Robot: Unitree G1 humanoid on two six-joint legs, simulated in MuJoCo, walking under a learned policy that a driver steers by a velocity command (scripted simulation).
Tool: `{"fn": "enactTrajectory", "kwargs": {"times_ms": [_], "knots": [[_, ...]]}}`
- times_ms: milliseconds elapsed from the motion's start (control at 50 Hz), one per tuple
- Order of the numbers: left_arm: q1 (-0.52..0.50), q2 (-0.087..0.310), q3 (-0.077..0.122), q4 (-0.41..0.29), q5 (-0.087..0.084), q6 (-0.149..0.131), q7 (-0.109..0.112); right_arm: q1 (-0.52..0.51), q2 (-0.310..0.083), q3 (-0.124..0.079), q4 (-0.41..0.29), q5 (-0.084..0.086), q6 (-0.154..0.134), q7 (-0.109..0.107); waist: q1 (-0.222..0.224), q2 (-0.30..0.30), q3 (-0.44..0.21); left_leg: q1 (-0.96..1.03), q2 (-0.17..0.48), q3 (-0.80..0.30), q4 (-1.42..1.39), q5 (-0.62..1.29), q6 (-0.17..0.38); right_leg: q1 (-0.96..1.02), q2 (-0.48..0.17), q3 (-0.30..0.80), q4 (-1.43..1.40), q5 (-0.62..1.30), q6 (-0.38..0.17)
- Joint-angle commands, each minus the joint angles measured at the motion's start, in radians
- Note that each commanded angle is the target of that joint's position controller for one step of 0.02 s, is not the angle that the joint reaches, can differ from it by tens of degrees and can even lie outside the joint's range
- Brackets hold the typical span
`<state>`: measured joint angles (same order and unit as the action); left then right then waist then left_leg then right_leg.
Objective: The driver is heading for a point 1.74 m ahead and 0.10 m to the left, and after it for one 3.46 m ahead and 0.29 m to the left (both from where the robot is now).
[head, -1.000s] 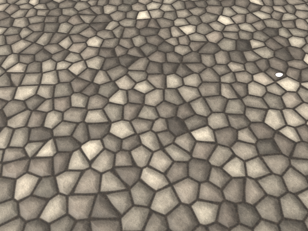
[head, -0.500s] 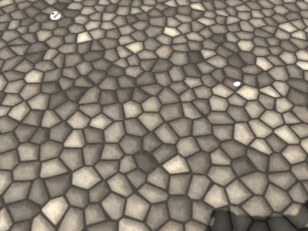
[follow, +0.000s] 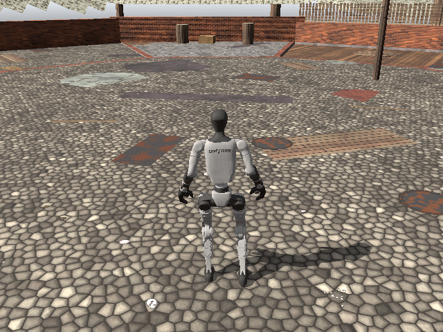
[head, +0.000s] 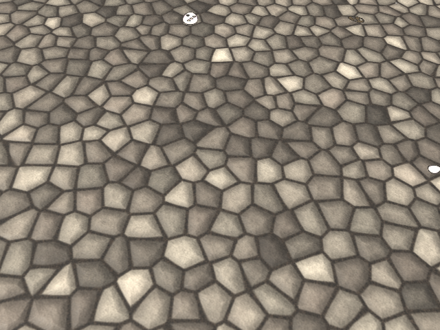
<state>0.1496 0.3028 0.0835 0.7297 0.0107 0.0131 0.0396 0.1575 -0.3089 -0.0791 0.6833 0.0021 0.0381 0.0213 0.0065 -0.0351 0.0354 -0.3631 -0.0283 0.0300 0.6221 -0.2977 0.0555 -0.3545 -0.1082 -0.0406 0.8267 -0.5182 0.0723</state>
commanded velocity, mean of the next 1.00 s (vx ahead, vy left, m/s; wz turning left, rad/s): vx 0.01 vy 0.00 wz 0.24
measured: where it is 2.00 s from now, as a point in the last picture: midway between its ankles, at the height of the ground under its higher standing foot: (189, 308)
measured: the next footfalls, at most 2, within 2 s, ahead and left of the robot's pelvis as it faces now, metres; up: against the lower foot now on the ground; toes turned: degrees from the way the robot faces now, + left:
right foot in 0.42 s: +0.08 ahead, -0.13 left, +0.00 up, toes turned +15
right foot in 1.58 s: +0.45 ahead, -0.04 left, +0.00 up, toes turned +12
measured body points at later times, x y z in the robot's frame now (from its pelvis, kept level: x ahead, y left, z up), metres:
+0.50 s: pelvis +0.01 -0.02 +0.01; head +0.03 -0.03 +0.46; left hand +0.09 +0.28 -0.08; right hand +0.23 -0.24 -0.09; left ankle +0.01 +0.10 -0.72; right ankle +0.05 -0.14 -0.72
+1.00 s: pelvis +0.03 -0.02 +0.01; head +0.03 -0.02 +0.46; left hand +0.09 +0.26 -0.10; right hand +0.20 -0.24 -0.11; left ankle +0.00 +0.10 -0.72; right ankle +0.04 -0.14 -0.72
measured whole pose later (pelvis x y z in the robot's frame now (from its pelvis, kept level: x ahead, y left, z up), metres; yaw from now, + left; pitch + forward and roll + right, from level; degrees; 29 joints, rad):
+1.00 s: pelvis +0.03 -0.02 +0.01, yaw +13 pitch -1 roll +0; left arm 0.22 0.24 0.03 0.75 0.00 -0.02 0.01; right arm 0.24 -0.23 -0.04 0.73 -0.01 0.02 -0.02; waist 0.00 0.00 0.01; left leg -0.26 -0.04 -0.10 0.61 -0.34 0.01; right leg -0.24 0.01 0.02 0.59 -0.35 -0.01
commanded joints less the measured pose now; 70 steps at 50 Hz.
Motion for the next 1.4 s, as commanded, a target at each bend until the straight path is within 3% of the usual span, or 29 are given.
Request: {"fn": "enactTrajectory", "kwargs": {"times_ms": [20, 60, 80, 220, 340, 380, 400, 420, 440, 460, 480, 520, 560, 620, 760, 900, 940, 1000, 1040, 1100, 1120, 1160, 1180, 1200, 1220, 1240, 1280, 1340, 1400], "knots": [[-0.081, 0.111, 0.023, -0.109, -0.014, -0.023, 0.003, 0.118, -0.226, -0.053, -0.065, -0.035, -0.042, -0.003, -0.075, 0.186, -0.192, 0.361, 0.375, -0.507, -0.249, 0.687, 0.302, -0.351, 0.084, 0.12, 0.433, -0.144, -0.001], [-0.064, 0.117, 0.031, -0.08, -0.005, -0.011, 0.022, 0.021, -0.167, -0.037, -0.075, 0.006, -0.043, -0.021, -0.032, 0.118, -0.131, 0.291, 0.284, -0.405, -0.25, 0.524, 0.201, -0.354, 0.056, 0.133, 0.373, 0.007, -0.008], [-0.045, 0.121, 0.034, -0.078, -0.002, -0.008, 0.025, -0.008, -0.16, -0.032, -0.083, 0.012, -0.035, -0.03, -0.01, 0.128, -0.125, 0.232, 0.253, -0.375, -0.26, 0.497, 0.184, -0.301, 0.061, 0.133, 0.345, 0.057, -0.003], [-0.036, 0.066, 0.014, -0.073, -0.007, -0.021, 0.006, -0.004, -0.165, -0.037, -0.103, 0.007, -0.014, -0.057, -0.015, 0.163, -0.144, 0.202, 0.199, -0.388, -0.274, 0.291, 0.173, -0.186, 0.111, 0.129, 0.044, 0.182, 0.02], [-0.029, 0.078, 0.013, -0.079, -0.016, -0.035, -0.018, -0.01, -0.145, -0.023, -0.102, -0.003, -0.003, -0.04, -0.037, 0.19, -0.119, 0.139, 0.201, -0.454, -0.246, 0.243, 0.172, -0.03, 0.111, 0.102, -0.145, 0.163, -0.007], [0.012, 0.061, 0.009, -0.068, -0.013, -0.046, -0.029, -0.034, -0.125, -0.011, -0.101, 0.005, 0.0, -0.039, 0.001, 0.179, -0.116, 0.117, 0.17, -0.448, -0.209, 0.253, 0.138, 0.084, 0.116, 0.082, -0.345, 0.287, -0.035], [0.022, 0.068, 0.009, -0.068, -0.002, -0.051, -0.032, -0.011, -0.105, -0.003, -0.092, 0.006, -0.002, -0.04, 0.006, 0.155, -0.115, 0.086, 0.139, -0.433, -0.191, 0.209, 0.096, 0.163, 0.089, 0.105, -0.437, 0.396, -0.056], [0.034, 0.124, 0.016, -0.08, 0.018, -0.053, -0.029, 0.022, -0.073, 0.007, -0.091, -0.01, -0.009, -0.04, -0.015, 0.048, -0.131, 0.029, 0.08, -0.368, -0.101, 0.085, 0.035, 0.239, -0.045, 0.225, -0.463, 0.528, -0.101], [-0.011, 0.164, 0.019, -0.076, 0.033, -0.049, -0.027, 0.067, -0.056, 0.009, -0.094, -0.01, -0.019, -0.036, -0.09, -0.144, -0.107, -0.022, -0.041, -0.213, -0.025, -0.099, -0.021, 0.199, -0.148, 0.35, -0.474, 0.624, -0.215], [-0.036, 0.096, 0.001, -0.086, 0.032, -0.051, -0.028, 0.043, -0.091, 0.003, -0.092, -0.022, -0.023, -0.038, -0.064, -0.171, -0.11, 0.026, -0.016, -0.179, 0.009, -0.155, -0.061, 0.13, -0.2, 0.409, -0.509, 0.568, -0.291], [-0.064, 0.073, -0.008, -0.092, 0.024, -0.053, -0.029, 0.023, -0.112, -0.007, -0.087, -0.018, -0.023, -0.038, -0.057, -0.152, -0.095, 0.049, 0.0, -0.166, 0.016, -0.12, -0.075, 0.124, -0.167, 0.376, -0.505, 0.511, -0.277], [-0.057, 0.093, -0.005, -0.082, 0.004, -0.054, -0.028, -0.006, -0.076, 0.0, -0.082, -0.023, -0.013, -0.038, -0.042, -0.14, -0.084, 0.082, 0.013, -0.154, -0.077, 0.013, -0.084, 0.137, -0.089, 0.3, -0.478, 0.433, -0.205], [-0.026, 0.082, -0.014, -0.073, 0.007, -0.056, -0.028, -0.001, -0.054, 0.008, -0.077, -0.023, -0.008, -0.03, -0.037, -0.112, -0.085, 0.158, 0.031, -0.161, -0.134, 0.133, -0.078, 0.109, -0.04, 0.244, -0.448, 0.395, -0.152], [-0.006, 0.081, -0.019, -0.079, 0.012, -0.054, -0.033, 0.014, -0.064, 0.004, -0.061, -0.014, -0.011, -0.025, -0.017, -0.023, -0.054, 0.127, 0.036, -0.179, -0.135, 0.126, -0.028, 0.095, 0.028, 0.162, -0.417, 0.262, -0.102], [0.011, 0.047, -0.029, -0.079, 0.004, -0.046, -0.032, 0.02, -0.047, 0.009, -0.039, -0.017, -0.032, -0.031, 0.003, 0.075, -0.06, 0.096, 0.054, -0.211, -0.166, 0.146, -0.029, 0.142, 0.06, 0.116, -0.349, 0.338, -0.097], [0.018, 0.037, -0.032, -0.061, 0.002, -0.047, -0.033, 0.041, -0.038, 0.012, -0.028, -0.015, -0.034, -0.041, -0.004, 0.055, -0.054, 0.115, 0.053, -0.209, -0.158, 0.161, -0.03, 0.133, 0.067, 0.113, -0.353, 0.349, -0.09], [0.037, 0.035, -0.032, -0.047, 0.0, -0.044, -0.031, 0.061, -0.035, 0.013, -0.017, -0.013, -0.03, -0.046, -0.006, 0.048, -0.059, 0.109, 0.029, -0.188, -0.16, -0.06, -0.019, 0.119, 0.089, 0.097, -0.359, 0.145, -0.099], [0.061, 0.053, -0.026, -0.044, -0.017, -0.052, -0.022, 0.078, -0.04, 0.01, -0.025, 0.001, -0.044, -0.049, -0.005, 0.022, 0.053, -0.008, 0.015, -0.174, -0.139, -0.374, 0.017, 0.03, 0.073, 0.151, -0.387, -0.173, -0.158], [0.109, 0.066, -0.022, -0.033, -0.025, -0.074, -0.023, 0.069, -0.016, 0.015, -0.035, 0.011, -0.077, -0.042, 0.008, -0.012, 0.076, -0.07, 0.014, -0.15, -0.076, -0.333, 0.021, 0.062, 0.014, 0.252, -0.43, -0.228, -0.208], [0.161, 0.122, -0.006, -0.015, -0.027, -0.084, -0.028, 0.029, 0.014, 0.019, -0.057, 0.024, -0.123, -0.024, 0.015, -0.127, 0.078, -0.133, -0.003, -0.038, 0.081, -0.132, 0.006, 0.144, -0.161, 0.518, -0.574, -0.242, -0.312], [0.151, 0.128, -0.006, -0.018, -0.03, -0.081, -0.031, 0.034, 0.01, 0.018, -0.059, 0.027, -0.131, -0.019, 0.005, -0.139, 0.088, -0.097, 0.008, -0.041, 0.046, -0.127, 0.019, 0.114, -0.172, 0.527, -0.571, -0.176, -0.318], [0.061, 0.099, -0.017, -0.047, -0.036, -0.072, -0.039, 0.151, -0.004, 0.008, -0.016, 0.022, -0.14, -0.009, -0.067, -0.123, 0.049, 0.162, 0.01, -0.049, -0.114, -0.062, 0.047, -0.001, -0.086, 0.363, -0.497, 0.018, -0.245], [-0.006, 0.054, -0.031, -0.079, -0.035, -0.076, -0.038, 0.244, -0.053, -0.01, 0.016, 0.018, -0.143, -0.007, -0.108, -0.024, 0.03, 0.286, 0.064, -0.18, -0.186, -0.057, 0.075, -0.086, 0.017, 0.216, -0.329, 0.186, -0.177], [-0.036, 0.028, -0.037, -0.117, -0.03, -0.099, -0.034, 0.363, -0.159, -0.044, 0.05, 0.018, -0.142, -0.003, -0.129, 0.233, -0.015, 0.484, 0.208, -0.462, -0.287, 0.02, 0.157, -0.264, 0.152, 0.039, 0.003, 0.28, -0.096], [-0.029, 0.068, -0.027, -0.126, -0.03, -0.118, -0.028, 0.418, -0.159, -0.043, 0.047, 0.009, -0.141, 0.002, -0.149, 0.306, -0.03, 0.594, 0.355, -0.697, -0.352, 0.18, 0.253, -0.464, 0.162, 0.088, 0.232, -0.003, -0.074], [0.002, 0.096, -0.016, -0.114, -0.047, -0.123, -0.034, 0.394, -0.111, -0.025, 0.044, 0.001, -0.139, 0.0, -0.111, 0.194, -0.006, 0.613, 0.374, -0.656, -0.328, 0.221, 0.261, -0.556, 0.116, 0.124, 0.354, -0.043, -0.093], [-0.018, 0.054, -0.028, -0.113, -0.047, -0.122, -0.05, 0.35, -0.072, -0.01, 0.035, -0.001, -0.129, -0.004, -0.087, 0.089, 0.022, 0.6, 0.333, -0.5, -0.348, 0.262, 0.222, -0.641, 0.052, 0.103, 0.385, 0.083, -0.12], [-0.058, 0.008, -0.04, -0.123, -0.033, -0.115, -0.079, 0.309, -0.028, 0.012, 0.042, 0.004, -0.105, -0.014, -0.064, 0.127, 0.041, 0.47, 0.253, -0.315, -0.427, 0.362, 0.164, -0.551, 0.016, 0.046, 0.243, 0.229, -0.1], [-0.155, -0.035, -0.062, -0.151, -0.023, -0.122, -0.097, 0.281, -0.073, 0.007, 0.045, 0.011, -0.099, -0.036, -0.074, 0.116, 0.058, 0.292, 0.182, -0.176, -0.478, 0.35, 0.135, -0.35, 0.053, -0.007, -0.046, 0.429, -0.068]]}}
Over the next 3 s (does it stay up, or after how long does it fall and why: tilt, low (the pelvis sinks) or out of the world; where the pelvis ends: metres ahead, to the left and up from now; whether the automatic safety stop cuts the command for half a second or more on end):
stays up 0.63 0.09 0.01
